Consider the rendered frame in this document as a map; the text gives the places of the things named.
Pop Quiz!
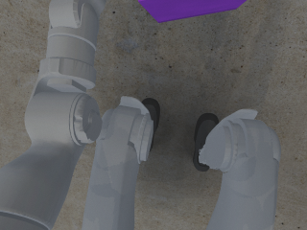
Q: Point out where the robot left upper arm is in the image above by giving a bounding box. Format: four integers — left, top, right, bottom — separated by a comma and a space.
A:
0, 91, 103, 230

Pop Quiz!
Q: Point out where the robot thigh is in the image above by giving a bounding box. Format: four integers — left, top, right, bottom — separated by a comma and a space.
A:
82, 105, 154, 230
205, 118, 279, 230

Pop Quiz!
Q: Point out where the carton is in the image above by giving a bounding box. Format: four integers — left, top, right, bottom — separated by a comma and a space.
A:
138, 0, 247, 23

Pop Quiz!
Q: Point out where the robot left thigh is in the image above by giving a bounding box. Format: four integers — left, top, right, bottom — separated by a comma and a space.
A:
82, 105, 154, 230

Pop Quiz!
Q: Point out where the robot left forearm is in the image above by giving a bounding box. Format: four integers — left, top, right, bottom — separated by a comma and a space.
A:
24, 0, 106, 129

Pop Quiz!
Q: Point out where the robot right thigh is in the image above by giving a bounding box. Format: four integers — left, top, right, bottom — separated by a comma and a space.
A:
205, 118, 279, 230

